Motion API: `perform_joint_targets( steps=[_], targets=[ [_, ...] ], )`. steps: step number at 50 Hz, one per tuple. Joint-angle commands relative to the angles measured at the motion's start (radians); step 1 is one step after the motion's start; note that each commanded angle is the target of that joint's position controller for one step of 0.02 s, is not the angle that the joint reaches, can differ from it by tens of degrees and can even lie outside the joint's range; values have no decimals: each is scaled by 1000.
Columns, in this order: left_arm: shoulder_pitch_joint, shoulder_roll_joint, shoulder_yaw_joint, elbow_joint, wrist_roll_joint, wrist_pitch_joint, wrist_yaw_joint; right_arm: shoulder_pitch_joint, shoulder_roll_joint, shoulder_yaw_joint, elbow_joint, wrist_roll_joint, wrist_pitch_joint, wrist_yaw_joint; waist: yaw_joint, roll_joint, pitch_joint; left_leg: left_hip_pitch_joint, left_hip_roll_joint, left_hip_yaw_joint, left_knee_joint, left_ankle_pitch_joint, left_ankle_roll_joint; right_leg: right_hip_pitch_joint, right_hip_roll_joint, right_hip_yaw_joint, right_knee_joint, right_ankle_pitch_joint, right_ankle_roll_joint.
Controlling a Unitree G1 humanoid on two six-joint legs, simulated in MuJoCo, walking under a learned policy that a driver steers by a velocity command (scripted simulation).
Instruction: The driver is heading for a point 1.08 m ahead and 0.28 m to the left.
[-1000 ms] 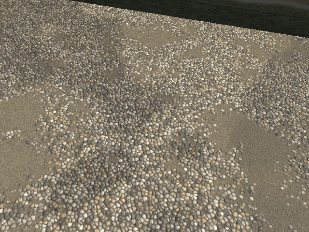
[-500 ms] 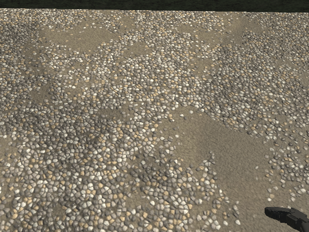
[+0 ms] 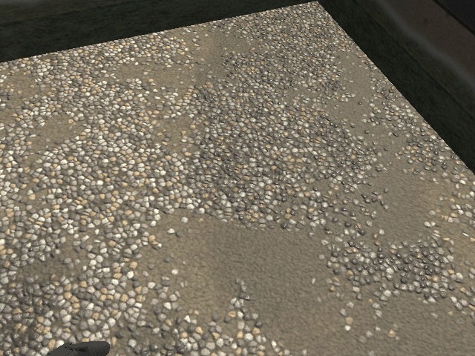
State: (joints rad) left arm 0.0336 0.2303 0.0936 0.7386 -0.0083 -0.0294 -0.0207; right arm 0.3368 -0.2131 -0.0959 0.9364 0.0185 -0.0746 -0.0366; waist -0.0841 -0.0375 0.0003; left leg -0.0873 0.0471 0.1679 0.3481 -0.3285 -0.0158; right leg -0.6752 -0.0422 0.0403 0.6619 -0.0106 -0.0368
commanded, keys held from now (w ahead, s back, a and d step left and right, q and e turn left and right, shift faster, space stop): q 0.90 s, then e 0.10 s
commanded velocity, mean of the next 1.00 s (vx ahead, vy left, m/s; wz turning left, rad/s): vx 0.06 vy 0.00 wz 0.39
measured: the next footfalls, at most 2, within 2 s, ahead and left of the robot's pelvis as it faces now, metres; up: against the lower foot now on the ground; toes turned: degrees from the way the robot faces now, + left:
right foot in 0.06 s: +0.20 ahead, -0.13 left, +0.00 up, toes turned +0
left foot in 0.48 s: +0.13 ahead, +0.12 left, +0.00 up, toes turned +17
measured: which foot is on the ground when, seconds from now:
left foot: down 0.00-0.06, up 0.08-0.46, down 0.48-1.00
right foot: up 0.00-0.04, down 0.06-0.48, up 0.50-1.00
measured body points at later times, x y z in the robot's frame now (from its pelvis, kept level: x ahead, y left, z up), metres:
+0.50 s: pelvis +0.09 +0.02 -0.01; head +0.11 +0.04 +0.43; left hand +0.19 +0.31 -0.14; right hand +0.27 -0.24 -0.12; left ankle +0.09 +0.11 -0.74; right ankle +0.16 -0.13 -0.74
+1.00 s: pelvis +0.11 +0.02 +0.00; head +0.15 +0.04 +0.45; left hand +0.13 +0.34 -0.11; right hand +0.38 -0.15 -0.10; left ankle +0.10 +0.11 -0.74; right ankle +0.18 -0.10 -0.73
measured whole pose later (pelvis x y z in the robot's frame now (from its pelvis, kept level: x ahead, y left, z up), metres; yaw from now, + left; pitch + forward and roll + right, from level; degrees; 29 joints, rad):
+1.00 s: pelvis +0.11 +0.02 +0.00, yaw +28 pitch +3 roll -1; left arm 0.05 0.28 0.08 0.86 -0.01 -0.02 0.02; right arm 0.13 -0.28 -0.07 0.69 0.00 0.04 -0.04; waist -0.01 0.01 0.03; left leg -0.34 -0.13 -0.19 0.51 -0.20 0.05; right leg -0.35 0.02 0.08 0.59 -0.28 0.04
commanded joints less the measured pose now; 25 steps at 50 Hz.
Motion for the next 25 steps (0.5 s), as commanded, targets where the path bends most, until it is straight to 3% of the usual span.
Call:
perform_joint_targets(
  steps=[1,2,3,4,5,6,7,8,9,11,14,19,21,23,24,25],
  targets=[
    [-30,33,2,-62,9,-25,-13,-56,-193,-37,-42,24,-7,4,69,174,-43,14,195,-130,45,756,138,196,62,-71,-157,-26,-31],
    [42,60,13,-31,17,-32,-9,-65,-199,-37,-35,30,-8,7,111,169,-78,23,169,-130,128,806,117,319,89,-89,-262,64,-55],
    [125,122,33,-1,27,-37,1,-43,-183,-31,-26,21,-10,10,140,133,-138,-48,122,-111,264,750,80,514,52,-55,-265,312,-86],
    [268,209,47,21,59,-38,15,-26,-114,-4,-52,-19,-21,19,170,-19,-299,-321,52,-82,570,286,18,887,-194,152,-101,924,-185],
    [299,184,24,40,52,-34,17,123,-33,32,-24,-12,-25,36,131,-192,-481,-504,-30,-228,840,-411,-20,1077,-433,383,-98,1081,-362],
    [314,154,20,30,39,-20,17,98,-132,4,-6,24,-19,41,164,-116,-489,-525,-7,-310,921,-418,-21,999,-381,334,-136,899,-341],
    [221,140,15,14,27,-17,19,-6,-152,-3,-41,37,-5,36,152,-104,-383,-605,16,-275,929,-365,-18,910,-335,249,-175,732,-298],
    [145,101,1,7,20,-17,24,-56,-135,-2,-46,25,17,20,123,-41,-297,-608,46,-253,881,-294,-23,774,-290,192,-225,563,-257],
    [79,66,-7,10,19,-17,27,-65,-126,-6,-44,11,44,2,88,-31,-220,-547,66,-246,821,-235,-32,612,-261,146,-280,423,-229],
    [-3,81,0,11,37,-13,35,-35,-103,-10,-48,1,82,-16,36,-81,-161,-415,44,-200,786,-150,-46,399,-238,70,-356,280,-219],
    [-29,110,8,18,35,-8,54,-58,-95,-13,-78,-1,98,-20,31,-87,-136,-401,40,-182,703,-60,-39,349,-248,14,-400,131,-215],
    [-28,138,15,44,15,16,82,-144,-116,-11,-137,-3,113,7,51,-114,-123,-344,36,-147,523,13,-9,384,-275,-35,-408,-51,-175],
    [-25,151,18,55,0,24,84,-150,-126,-14,-156,-6,118,19,47,-114,-117,-302,25,-130,429,21,13,410,-286,-47,-367,-78,-141],
    [-21,147,17,69,-18,36,85,-106,-122,-18,-147,-15,119,28,26,-80,-114,-197,-19,-87,256,101,57,400,-256,-85,-271,-164,-76],
    [24,120,14,90,-18,46,82,-87,-145,-28,-142,-23,117,30,31,3,-83,-147,-17,-136,142,175,97,354,-206,-132,-148,-255,-17],
    [58,73,6,81,11,54,76,-84,-256,-52,-163,-27,111,15,79,293,-44,-59,203,-460,25,457,189,145,-73,-244,166,-457,83]
  ],
)
Keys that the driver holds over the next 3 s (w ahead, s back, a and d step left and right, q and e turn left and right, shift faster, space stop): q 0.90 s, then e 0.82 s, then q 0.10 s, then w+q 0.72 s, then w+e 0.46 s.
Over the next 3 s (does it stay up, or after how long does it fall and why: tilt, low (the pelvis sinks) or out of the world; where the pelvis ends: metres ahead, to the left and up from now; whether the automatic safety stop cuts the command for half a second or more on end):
stays up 0.63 0.18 -0.02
